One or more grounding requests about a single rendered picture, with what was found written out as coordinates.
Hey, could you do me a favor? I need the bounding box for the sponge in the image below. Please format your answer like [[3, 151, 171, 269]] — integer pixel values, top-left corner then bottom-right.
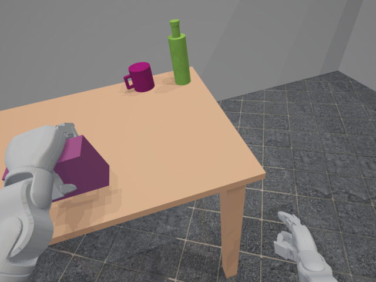
[[2, 135, 109, 203]]

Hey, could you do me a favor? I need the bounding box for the right robot forearm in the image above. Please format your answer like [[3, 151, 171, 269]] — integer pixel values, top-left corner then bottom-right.
[[297, 250, 338, 282]]

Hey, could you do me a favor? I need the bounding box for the robot left hand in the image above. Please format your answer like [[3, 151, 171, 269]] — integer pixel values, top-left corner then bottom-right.
[[5, 123, 78, 200]]

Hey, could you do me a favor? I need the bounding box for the robot right hand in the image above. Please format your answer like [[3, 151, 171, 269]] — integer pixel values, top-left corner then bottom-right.
[[274, 211, 318, 262]]

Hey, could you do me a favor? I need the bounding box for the table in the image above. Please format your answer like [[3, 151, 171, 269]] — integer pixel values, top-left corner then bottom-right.
[[0, 67, 266, 278]]

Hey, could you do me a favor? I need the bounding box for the left robot forearm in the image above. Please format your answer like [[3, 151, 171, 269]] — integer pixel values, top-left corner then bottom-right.
[[0, 167, 54, 282]]

